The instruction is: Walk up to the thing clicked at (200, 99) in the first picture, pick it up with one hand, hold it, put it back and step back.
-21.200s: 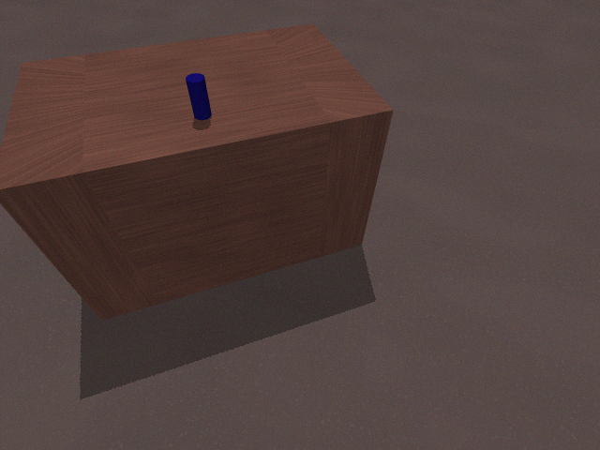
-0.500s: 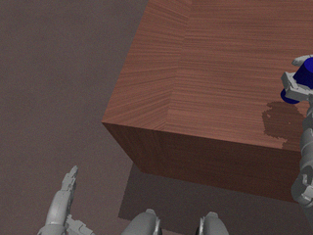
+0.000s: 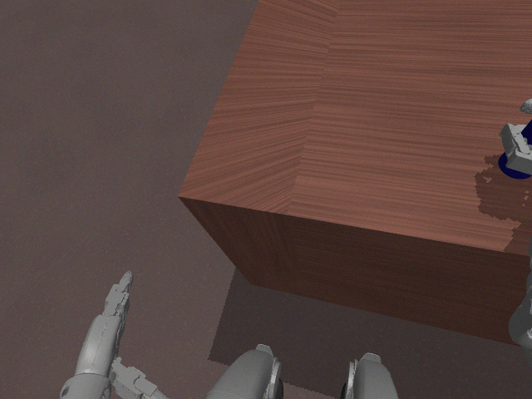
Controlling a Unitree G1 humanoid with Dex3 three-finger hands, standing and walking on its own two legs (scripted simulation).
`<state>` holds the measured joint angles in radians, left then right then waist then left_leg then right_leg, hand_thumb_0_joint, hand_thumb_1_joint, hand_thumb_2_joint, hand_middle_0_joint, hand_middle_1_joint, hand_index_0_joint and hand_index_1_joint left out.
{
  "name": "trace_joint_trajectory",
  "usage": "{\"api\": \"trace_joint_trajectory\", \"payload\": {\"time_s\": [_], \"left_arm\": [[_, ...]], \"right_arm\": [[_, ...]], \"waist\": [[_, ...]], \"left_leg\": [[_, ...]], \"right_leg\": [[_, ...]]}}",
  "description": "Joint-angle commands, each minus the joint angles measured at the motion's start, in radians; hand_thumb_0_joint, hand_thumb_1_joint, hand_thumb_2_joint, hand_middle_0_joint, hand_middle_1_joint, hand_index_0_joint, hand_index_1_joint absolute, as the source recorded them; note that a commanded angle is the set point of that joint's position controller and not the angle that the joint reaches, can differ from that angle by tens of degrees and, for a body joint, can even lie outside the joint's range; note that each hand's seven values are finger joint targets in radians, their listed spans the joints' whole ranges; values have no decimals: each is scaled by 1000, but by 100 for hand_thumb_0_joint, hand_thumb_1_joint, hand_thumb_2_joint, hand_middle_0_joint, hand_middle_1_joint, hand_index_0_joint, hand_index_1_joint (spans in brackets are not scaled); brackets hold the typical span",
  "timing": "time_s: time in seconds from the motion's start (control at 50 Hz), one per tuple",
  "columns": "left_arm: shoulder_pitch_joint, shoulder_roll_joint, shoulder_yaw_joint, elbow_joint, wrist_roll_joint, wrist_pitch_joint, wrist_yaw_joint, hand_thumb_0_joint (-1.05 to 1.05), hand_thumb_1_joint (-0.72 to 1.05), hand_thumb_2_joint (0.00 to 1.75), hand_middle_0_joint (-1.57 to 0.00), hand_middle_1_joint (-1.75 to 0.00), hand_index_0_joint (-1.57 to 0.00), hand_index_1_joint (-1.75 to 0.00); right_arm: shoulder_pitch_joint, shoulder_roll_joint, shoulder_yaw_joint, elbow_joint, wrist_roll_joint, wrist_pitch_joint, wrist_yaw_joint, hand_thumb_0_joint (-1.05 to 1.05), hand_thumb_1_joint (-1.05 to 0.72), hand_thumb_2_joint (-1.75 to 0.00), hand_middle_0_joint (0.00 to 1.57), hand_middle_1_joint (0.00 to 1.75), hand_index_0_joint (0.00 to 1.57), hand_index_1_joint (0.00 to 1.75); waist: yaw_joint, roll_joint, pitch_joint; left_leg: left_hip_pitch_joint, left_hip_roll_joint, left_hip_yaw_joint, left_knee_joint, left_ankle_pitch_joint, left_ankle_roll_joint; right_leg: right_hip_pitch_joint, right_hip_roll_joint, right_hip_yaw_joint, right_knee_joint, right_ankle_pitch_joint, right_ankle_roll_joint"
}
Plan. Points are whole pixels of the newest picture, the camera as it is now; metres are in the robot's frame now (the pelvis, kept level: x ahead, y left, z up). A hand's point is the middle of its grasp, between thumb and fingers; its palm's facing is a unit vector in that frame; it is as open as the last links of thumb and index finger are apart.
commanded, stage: lower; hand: right
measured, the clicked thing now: out of the picture +0.50 -0.27 +0.04
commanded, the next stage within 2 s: loosen in 0.28 s
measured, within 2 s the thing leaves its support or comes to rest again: rests again in 0.04 s
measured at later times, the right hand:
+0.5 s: hand (524, 144) +0.50 -0.26 +0.03, palm faces +0.27 +0.96 +0.01, open 6.3 cm
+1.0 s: hand (521, 147) +0.51 -0.26 +0.02, palm faces +0.28 +0.96 +0.01, open 14.7 cm
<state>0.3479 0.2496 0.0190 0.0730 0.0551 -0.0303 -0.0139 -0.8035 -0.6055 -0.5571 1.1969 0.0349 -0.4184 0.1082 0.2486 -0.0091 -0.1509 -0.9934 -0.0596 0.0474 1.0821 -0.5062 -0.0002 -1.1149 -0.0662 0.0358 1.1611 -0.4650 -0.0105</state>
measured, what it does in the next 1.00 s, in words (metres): stands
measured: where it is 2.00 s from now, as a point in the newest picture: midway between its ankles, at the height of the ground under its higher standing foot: outside the picture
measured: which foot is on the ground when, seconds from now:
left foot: down 0.00-1.00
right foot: down 0.00-1.00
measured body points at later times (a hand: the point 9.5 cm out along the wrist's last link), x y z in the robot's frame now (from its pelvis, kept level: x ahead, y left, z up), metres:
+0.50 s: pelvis -0.01 +0.00 -0.01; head +0.13 -0.05 +0.41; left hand +0.15 +0.26 +0.00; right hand +0.48 -0.31 +0.03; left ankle +0.00 +0.13 -0.65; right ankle +0.04 -0.11 -0.65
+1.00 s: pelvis +0.00 +0.00 -0.01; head +0.14 -0.06 +0.42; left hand +0.16 +0.26 +0.00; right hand +0.48 -0.31 +0.02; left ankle +0.00 +0.13 -0.65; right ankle +0.04 -0.11 -0.65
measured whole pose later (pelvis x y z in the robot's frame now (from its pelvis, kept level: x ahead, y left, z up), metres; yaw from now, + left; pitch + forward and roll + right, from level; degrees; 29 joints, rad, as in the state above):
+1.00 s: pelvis +0.00 +0.00 -0.01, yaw +0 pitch +25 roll +6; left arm 0.36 0.25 0.02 0.01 0.06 0.00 -0.02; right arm -0.79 -0.60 -0.55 1.18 0.02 -0.45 0.08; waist 0.26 -0.01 -0.16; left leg -1.05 -0.06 0.05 1.13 -0.53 0.00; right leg -1.17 -0.07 0.05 1.22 -0.49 -0.01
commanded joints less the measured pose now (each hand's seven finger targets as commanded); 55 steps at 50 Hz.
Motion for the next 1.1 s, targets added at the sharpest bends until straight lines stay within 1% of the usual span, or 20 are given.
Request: {"api": "trace_joint_trajectory", "payload": {"time_s": [0.0, 0.02, 0.08, 0.12, 0.26, 0.3, 0.34, 0.38, 0.4, 0.44, 0.48, 0.56, 0.68, 0.74, 0.8, 0.82, 0.88, 0.96, 1.04, 1.08], "left_arm": [[-40, 191, 124, -234, -1, -48, 19, 0, -56, 6, -5, -4, -4, -6], [8, 178, 117, -172, 3, -41, 20, 0, -56, 6, -5, -4, -4, -6], [26, 182, 124, -185, 2, -37, 20, 0, -56, 7, -5, -4, -4, -6], [42, 156, 95, -152, 7, -30, 13, 0, -56, 6, -5, -4, -4, -5], [31, 163, 107, -188, 11, -25, 6, 0, -55, 5, -5, -4, -4, -5], [25, 191, 136, -208, 12, -24, 8, 0, -55, 5, -5, -4, -4, -5], [23, 197, 136, -230, 10, -20, 5, 0, -55, 5, -5, -4, -4, -5], [21, 191, 132, -235, 12, -19, 3, 0, -54, 4, -6, -5, -6, -5], [46, 180, 124, -224, 11, -17, 2, 0, -51, 3, -5, -5, -6, -4], [34, 203, 136, -272, 8, -17, 3, 0, -51, 2, -5, -5, -6, -3], [50, 182, 119, -263, 8, -14, -1, 0, -51, 3, -5, -5, -6, -4], [45, 176, 117, -253, 9, -13, -2, 0, -52, 3, -5, -5, -6, -4], [34, 179, 117, -271, 9, -12, 3, 0, -55, 6, -5, -5, -5, -6], [50, 188, 122, -269, 8, -12, 9, 0, -57, 7, -6, -5, -4, -7], [49, 194, 132, -255, 7, -7, 11, 0, -57, 8, -6, -6, -4, -8], [66, 184, 125, -224, 6, -4, 11, 0, -58, 8, -6, -6, -4, -8], [44, 182, 133, -216, 10, -6, 13, 0, -58, 8, -6, -6, -4, -8], [46, 173, 120, -202, 12, -10, 9, 0, -58, 7, -6, -5, -4, -8], [33, 222, 161, -259, 6, -2, 14, 0, -52, 3, -5, -6, -6, -5], [59, 201, 148, -232, 1, 5, 10, 0, -52, 3, -5, -6, -6, -4]], "right_arm": [[-409, -279, -19, -236, 17, -86, 2, 0, -52, -130, 139, 143, 140, 143], [-439, -278, -8, -275, 14, -91, 3, 0, -53, -129, 139, 142, 139, 142], [-404, -274, -8, -238, 13, -89, 1, 0, -54, -130, 140, 143, 140, 143], [-373, -262, -12, -187, 11, -86, -2, 0, -53, -129, 139, 142, 140, 142], [-383, -251, -7, -201, 4, -108, -7, 0, -52, -127, 137, 140, 138, 140], [-399, -253, -8, -224, 3, -111, -8, 0, -53, -127, 138, 140, 138, 140], [-338, -224, 0, -105, 2, -96, -13, 0, -50, -125, 137, 138, 138, 138], [-370, -239, -14, -162, 4, -102, -15, 0, -42, -119, 138, 135, 140, 135], [-410, -266, -19, -199, 0, -106, -15, 0, -35, -111, 133, 127, 134, 127], [-329, -226, -4, -111, 2, -93, -12, 0, -24, -95, 128, 111, 127, 111], [-404, -274, -23, -192, 0, -100, -15, 0, -19, -79, 123, 98, 122, 98], [-382, -242, -2, -157, -5, -89, -14, 0, 5, -47, 114, 76, 112, 76], [-402, -257, -8, -189, -8, -85, -17, 0, 40, -17, 79, 45, 78, 45], [-413, -292, -27, -251, -3, -85, -19, 0, 50, -9, 62, 34, 61, 34], [-376, -260, -11, -208, 0, -85, -23, 0, 55, -10, 49, 29, 49, 29], [-392, -293, -22, -255, -5, -91, -28, 0, 52, -10, 43, 27, 42, 27], [-403, -253, 1, -251, -1, -103, -28, 0, 47, -15, 33, 25, 32, 25], [-377, -230, 8, -230, 5, -105, -22, 0, 43, -16, 24, 22, 24, 22], [-407, -328, -35, -296, -4, -108, -26, 0, 53, -4, 8, 6, 8, 6], [-420, -316, -36, -295, 6, -97, -21, 0, 55, -6, 9, 8, 9, 8]], "waist": [[2, -230, -533], [-11, -263, -547], [14, -244, -530], [-2, -232, -478], [5, -273, -477], [18, -258, -517], [36, -191, -431], [21, -208, -452], [10, -243, -490], [28, -176, -431], [10, -211, -490], [13, -205, -444], [9, -234, -505], [1, -253, -578], [8, -249, -502], [-6, -265, -513], [10, -279, -480], [6, -271, -502], [6, -295, -584], [7, -279, -578]], "left_leg": [[100, -10, 6, -107, 337, 21], [96, -10, 2, -102, 348, 21], [106, -12, 2, -105, 376, 16], [96, -10, -1, -97, 379, 15], [31, -13, 7, -71, 328, 25], [29, -16, 14, -66, 331, 25], [24, -17, 14, -76, 305, 21], [35, -15, 8, -76, 295, 21], [35, -14, 5, -71, 300, 21], [28, -16, 10, -82, 261, 20], [69, -12, 2, -78, 282, 17], [38, -12, 2, -72, 253, 19], [52, -15, 3, -64, 281, 18], [73, -14, 1, -64, 335, 15], [44, -17, 15, -67, 291, 22], [48, -16, 10, -70, 300, 20], [20, -18, 14, -73, 274, 25], [29, -17, 15, -63, 331, 24], [82, -16, 13, -79, 370, 20], [108, -17, 12, -94, 387, 19]], "right_leg": [[518, 6, 35, -110, 362, -5], [537, 8, 31, -106, 376, -4], [517, 8, 31, -92, 390, -9], [473, 12, 25, -85, 390, -9], [494, 4, 36, -84, 386, 0], [520, 0, 49, -83, 405, 1], [431, 3, 43, -78, 326, -8], [421, 5, 41, -84, 296, -7], [446, 5, 38, -79, 305, -8], [407, 5, 39, -84, 246, -11], [401, 12, 34, -80, 250, -11], [368, 12, 33, -83, 212, -10], [411, 12, 32, -70, 255, -7], [463, 8, 31, -49, 327, -11], [450, 10, 37, -78, 301, -1], [454, 9, 35, -76, 307, -4], [471, 5, 39, -90, 296, 1], [502, 3, 42, -73, 392, 1], [569, 2, 43, -78, 449, -1], [573, 8, 39, -84, 454, -2]]}}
